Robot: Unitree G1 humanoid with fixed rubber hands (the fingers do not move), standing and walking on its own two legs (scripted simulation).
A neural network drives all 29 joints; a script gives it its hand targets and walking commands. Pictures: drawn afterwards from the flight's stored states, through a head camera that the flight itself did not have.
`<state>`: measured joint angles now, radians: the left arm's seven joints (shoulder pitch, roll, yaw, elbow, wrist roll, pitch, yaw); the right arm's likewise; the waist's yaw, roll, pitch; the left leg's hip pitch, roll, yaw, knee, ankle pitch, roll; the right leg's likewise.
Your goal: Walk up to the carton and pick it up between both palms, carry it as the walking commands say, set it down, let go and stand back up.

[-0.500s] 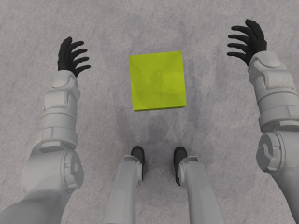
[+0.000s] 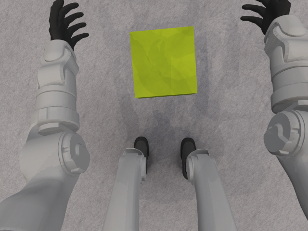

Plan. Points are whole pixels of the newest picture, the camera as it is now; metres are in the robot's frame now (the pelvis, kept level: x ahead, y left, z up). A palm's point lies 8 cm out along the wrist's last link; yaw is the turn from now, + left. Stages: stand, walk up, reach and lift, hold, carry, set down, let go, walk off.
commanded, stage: reach and lift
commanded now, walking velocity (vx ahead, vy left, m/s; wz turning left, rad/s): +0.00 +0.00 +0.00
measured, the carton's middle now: (163, 66) +0.54 +0.01 -0.55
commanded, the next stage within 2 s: none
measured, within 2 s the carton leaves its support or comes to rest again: neither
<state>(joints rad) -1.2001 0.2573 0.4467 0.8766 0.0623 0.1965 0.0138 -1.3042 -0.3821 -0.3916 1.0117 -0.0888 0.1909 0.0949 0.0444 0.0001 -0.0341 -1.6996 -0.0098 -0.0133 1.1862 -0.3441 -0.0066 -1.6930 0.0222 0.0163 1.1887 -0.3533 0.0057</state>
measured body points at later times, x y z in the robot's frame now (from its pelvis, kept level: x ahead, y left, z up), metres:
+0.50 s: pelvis -0.03 +0.00 -0.16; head +0.33 +0.00 +0.11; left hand +0.53 +0.22 -0.29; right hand +0.57 -0.21 -0.29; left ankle +0.07 +0.12 -0.59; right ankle +0.07 -0.12 -0.59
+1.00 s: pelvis -0.04 -0.01 -0.25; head +0.35 +0.00 -0.04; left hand +0.52 +0.22 -0.44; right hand +0.56 -0.20 -0.44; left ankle +0.07 +0.12 -0.59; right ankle +0.07 -0.12 -0.59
